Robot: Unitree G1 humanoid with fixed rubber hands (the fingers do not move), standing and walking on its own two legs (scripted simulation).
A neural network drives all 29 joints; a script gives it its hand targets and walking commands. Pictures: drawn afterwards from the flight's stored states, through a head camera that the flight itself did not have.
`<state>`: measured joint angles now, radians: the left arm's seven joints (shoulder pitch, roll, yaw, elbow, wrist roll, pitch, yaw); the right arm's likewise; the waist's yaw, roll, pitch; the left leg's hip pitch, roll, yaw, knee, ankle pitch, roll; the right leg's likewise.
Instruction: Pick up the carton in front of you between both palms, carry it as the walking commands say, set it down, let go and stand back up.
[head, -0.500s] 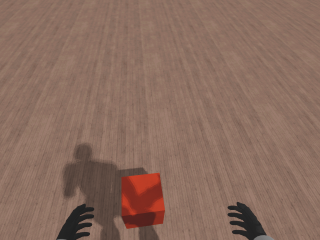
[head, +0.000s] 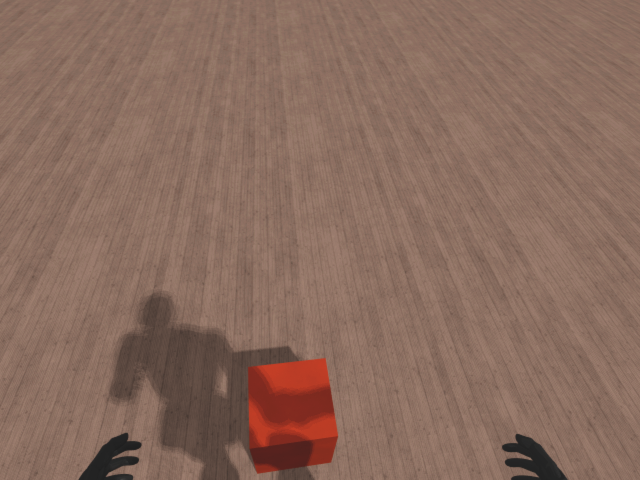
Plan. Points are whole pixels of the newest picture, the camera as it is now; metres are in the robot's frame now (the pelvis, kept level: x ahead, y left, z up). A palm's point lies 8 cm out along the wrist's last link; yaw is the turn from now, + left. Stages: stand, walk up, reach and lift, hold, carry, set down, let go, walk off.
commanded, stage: stand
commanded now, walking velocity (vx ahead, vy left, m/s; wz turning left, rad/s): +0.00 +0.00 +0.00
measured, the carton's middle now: (291, 416) +0.43 +0.05 -0.64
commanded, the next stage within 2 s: none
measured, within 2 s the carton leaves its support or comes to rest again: neither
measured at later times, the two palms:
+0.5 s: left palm out of the picture +0.13 +0.29 -0.09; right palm out of the picture +0.12 -0.29 -0.08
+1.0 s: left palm out of the picture +0.08 +0.30 -0.09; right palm out of the picture +0.08 -0.31 -0.08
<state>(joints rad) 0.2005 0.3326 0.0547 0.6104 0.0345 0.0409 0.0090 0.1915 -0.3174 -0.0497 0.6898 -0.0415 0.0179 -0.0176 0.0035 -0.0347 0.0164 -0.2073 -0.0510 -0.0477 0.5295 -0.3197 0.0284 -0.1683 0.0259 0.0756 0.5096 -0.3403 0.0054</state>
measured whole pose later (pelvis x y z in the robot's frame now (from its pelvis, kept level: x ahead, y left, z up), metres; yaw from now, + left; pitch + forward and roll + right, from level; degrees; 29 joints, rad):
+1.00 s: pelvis -0.02 +0.00 +0.01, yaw +0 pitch -3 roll +0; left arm 0.16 0.38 0.01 0.92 0.02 -0.01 0.02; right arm 0.13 -0.37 -0.02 0.98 -0.02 -0.01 -0.01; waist 0.00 -0.02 0.03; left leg -0.12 -0.04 -0.05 0.39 -0.22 0.02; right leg -0.09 0.03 0.08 0.37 -0.24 0.00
